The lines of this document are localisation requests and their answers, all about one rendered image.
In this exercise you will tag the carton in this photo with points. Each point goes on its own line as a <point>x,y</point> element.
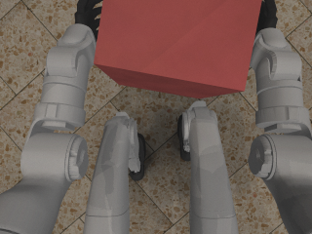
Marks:
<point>190,48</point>

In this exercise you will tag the right robot thigh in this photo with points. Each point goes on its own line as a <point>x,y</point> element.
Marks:
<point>211,206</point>

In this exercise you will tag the robot left upper arm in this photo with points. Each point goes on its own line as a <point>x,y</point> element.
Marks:
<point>50,163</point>

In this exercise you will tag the robot right forearm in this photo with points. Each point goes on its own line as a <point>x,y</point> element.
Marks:
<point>279,85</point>

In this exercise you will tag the robot left hand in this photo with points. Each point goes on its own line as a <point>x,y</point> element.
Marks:
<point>86,14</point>

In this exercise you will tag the robot left foot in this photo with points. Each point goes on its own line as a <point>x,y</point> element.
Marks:
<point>135,175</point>

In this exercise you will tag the robot right upper arm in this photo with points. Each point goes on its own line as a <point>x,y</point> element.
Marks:
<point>284,163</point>

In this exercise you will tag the robot left forearm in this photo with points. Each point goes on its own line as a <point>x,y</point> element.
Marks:
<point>65,83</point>

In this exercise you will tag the robot right hand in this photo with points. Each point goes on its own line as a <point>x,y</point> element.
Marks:
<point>267,16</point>

